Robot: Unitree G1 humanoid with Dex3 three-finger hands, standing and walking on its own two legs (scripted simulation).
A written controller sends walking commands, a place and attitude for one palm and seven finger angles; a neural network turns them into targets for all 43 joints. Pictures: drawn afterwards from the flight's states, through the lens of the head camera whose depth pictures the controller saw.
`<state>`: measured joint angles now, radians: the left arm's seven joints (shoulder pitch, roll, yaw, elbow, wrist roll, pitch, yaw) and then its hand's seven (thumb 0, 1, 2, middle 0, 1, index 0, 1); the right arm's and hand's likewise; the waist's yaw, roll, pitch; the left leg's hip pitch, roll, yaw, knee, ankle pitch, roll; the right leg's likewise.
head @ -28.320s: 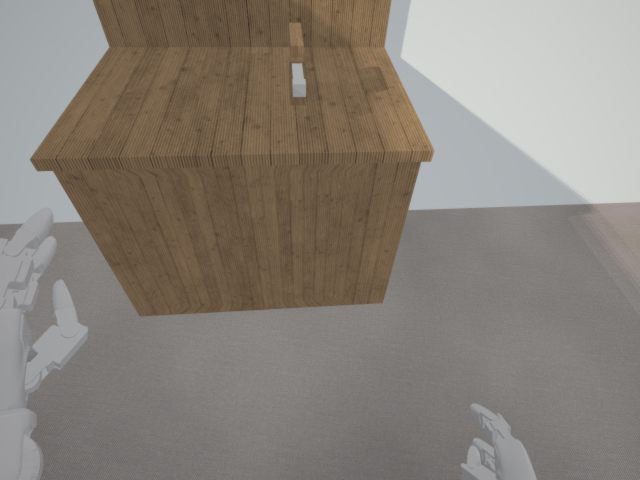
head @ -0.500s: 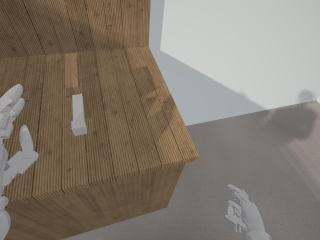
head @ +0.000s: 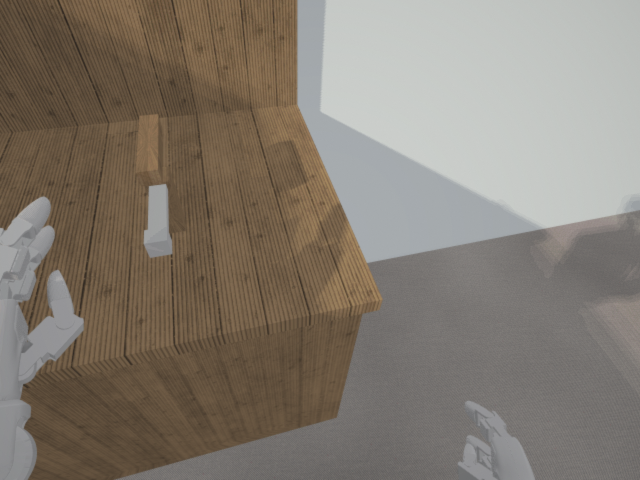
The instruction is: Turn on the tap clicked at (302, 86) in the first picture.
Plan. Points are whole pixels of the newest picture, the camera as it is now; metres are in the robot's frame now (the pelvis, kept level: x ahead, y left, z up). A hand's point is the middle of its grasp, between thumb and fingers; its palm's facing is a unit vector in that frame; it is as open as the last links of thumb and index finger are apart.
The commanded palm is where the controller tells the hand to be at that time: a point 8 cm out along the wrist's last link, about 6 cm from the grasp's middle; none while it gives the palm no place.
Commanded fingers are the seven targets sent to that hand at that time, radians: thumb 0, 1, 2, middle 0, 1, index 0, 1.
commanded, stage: shuffle to correct the standing spot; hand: left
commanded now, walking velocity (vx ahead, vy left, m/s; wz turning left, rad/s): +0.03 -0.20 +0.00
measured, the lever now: (158, 242) +0.37 +0.25 +0.08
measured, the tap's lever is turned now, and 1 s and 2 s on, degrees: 0 0 0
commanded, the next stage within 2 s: come to a stop and stand still in 0.54 s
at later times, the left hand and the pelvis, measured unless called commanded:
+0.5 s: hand (156, 300) +0.24 +0.19 +0.15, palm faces +0.33 -0.87 -0.37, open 7.4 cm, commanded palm +0.18 +0.23 +0.17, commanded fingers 0.00 0.90 0.90 -0.20 -0.30 -0.20 -0.30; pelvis +0.02 -0.05 +0.00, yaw -1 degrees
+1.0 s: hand (107, 262) +0.26 +0.23 +0.19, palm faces +0.46 -0.75 -0.46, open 7.4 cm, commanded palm +0.17 +0.22 +0.17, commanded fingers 0.00 0.90 0.90 -0.20 -0.30 -0.20 -0.30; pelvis +0.01 -0.06 +0.00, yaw -1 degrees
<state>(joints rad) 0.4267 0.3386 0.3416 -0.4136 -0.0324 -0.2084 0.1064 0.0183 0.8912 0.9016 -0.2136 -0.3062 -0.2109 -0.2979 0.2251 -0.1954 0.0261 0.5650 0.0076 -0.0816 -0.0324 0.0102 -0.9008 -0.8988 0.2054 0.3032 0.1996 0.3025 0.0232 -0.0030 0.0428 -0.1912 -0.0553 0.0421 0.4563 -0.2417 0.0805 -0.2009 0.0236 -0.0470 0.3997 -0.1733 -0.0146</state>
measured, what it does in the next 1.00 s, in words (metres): shifts its weight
